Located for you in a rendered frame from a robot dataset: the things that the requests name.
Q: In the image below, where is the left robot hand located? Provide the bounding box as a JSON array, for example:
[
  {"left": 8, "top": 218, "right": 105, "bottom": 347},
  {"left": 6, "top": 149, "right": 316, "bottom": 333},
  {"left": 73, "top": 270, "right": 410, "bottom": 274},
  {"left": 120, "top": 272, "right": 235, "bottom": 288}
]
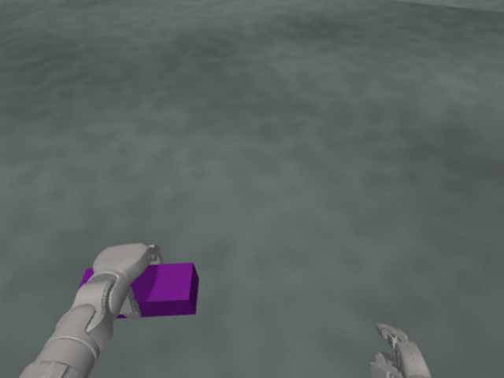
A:
[{"left": 93, "top": 243, "right": 163, "bottom": 319}]

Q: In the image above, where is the left robot arm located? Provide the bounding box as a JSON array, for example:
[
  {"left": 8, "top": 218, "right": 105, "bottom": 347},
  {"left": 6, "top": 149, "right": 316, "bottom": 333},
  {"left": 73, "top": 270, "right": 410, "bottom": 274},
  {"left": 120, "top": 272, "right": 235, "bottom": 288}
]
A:
[{"left": 19, "top": 269, "right": 130, "bottom": 378}]

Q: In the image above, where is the right robot hand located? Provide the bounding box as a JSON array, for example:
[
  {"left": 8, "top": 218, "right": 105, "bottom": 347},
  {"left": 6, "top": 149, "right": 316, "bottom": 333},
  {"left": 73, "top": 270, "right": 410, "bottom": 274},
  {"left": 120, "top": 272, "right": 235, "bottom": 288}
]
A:
[{"left": 370, "top": 323, "right": 431, "bottom": 378}]

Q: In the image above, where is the carton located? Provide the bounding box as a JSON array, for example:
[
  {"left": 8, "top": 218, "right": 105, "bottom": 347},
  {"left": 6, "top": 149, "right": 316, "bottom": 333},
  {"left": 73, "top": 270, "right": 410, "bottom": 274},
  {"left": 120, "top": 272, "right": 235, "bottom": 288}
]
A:
[{"left": 79, "top": 262, "right": 199, "bottom": 318}]

